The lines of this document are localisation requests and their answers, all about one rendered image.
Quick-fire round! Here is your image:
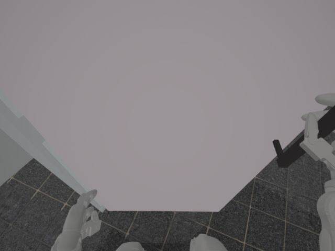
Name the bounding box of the right robot thigh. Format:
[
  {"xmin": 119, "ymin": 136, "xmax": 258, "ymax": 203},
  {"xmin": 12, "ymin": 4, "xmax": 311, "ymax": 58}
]
[{"xmin": 189, "ymin": 235, "xmax": 227, "ymax": 251}]

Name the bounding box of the handle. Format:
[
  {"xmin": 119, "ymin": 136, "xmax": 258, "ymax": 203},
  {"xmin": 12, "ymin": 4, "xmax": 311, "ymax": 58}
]
[{"xmin": 273, "ymin": 105, "xmax": 335, "ymax": 168}]

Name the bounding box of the robot right hand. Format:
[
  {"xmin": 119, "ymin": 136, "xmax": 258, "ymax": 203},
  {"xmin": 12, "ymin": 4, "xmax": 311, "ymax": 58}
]
[{"xmin": 299, "ymin": 93, "xmax": 335, "ymax": 179}]

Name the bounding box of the robot left forearm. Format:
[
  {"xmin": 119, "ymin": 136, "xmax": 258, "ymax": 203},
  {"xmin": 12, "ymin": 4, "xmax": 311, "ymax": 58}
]
[{"xmin": 51, "ymin": 230, "xmax": 82, "ymax": 251}]

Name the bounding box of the robot left hand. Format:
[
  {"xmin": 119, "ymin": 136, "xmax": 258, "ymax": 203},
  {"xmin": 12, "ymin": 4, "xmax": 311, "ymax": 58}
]
[{"xmin": 62, "ymin": 189, "xmax": 102, "ymax": 239}]

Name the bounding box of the fridge door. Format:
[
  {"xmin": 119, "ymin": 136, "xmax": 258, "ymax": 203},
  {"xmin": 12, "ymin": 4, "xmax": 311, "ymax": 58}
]
[{"xmin": 0, "ymin": 0, "xmax": 335, "ymax": 212}]

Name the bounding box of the robot right forearm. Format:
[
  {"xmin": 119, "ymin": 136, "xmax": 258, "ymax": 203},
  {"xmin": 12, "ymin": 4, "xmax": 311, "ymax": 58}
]
[{"xmin": 317, "ymin": 179, "xmax": 335, "ymax": 251}]

